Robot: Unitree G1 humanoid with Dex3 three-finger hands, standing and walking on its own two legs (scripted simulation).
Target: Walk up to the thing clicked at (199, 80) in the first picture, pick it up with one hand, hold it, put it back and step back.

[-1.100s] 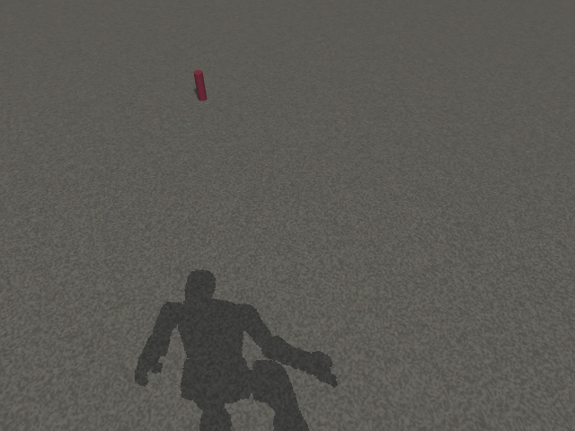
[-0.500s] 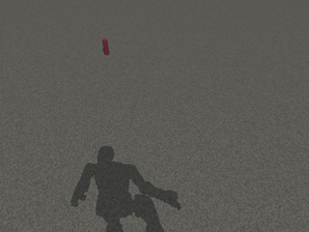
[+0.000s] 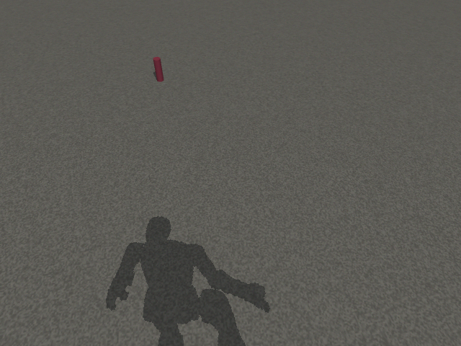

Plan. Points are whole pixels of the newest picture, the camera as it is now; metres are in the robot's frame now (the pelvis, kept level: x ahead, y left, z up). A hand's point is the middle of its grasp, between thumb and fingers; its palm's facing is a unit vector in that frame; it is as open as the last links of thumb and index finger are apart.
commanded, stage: stand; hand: left
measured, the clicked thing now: (158, 69) +2.08 +0.57 -0.69
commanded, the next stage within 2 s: walk up in 0.02 s
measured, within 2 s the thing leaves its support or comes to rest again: neither
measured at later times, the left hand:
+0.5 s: hand (14, 339) +0.17 +0.43 -0.18, palm faces +0.06 -0.93 -0.37, open 7.4 cm
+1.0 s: hand (81, 175) +0.56 +0.43 -0.15, palm faces +0.15 -0.94 -0.32, open 7.4 cm
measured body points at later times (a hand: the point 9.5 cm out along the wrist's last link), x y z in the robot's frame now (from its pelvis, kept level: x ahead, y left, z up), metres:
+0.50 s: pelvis +0.14 +0.12 -0.03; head +0.12 +0.16 +0.42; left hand +0.16 +0.48 -0.16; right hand +0.25 -0.21 -0.10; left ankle +0.16 +0.24 -0.75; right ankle +0.05 -0.04 -0.67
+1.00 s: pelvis +0.45 +0.15 -0.03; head +0.48 +0.15 +0.42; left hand +0.55 +0.47 -0.12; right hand +0.52 -0.16 -0.15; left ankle +0.25 +0.24 -0.65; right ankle +0.54 +0.06 -0.75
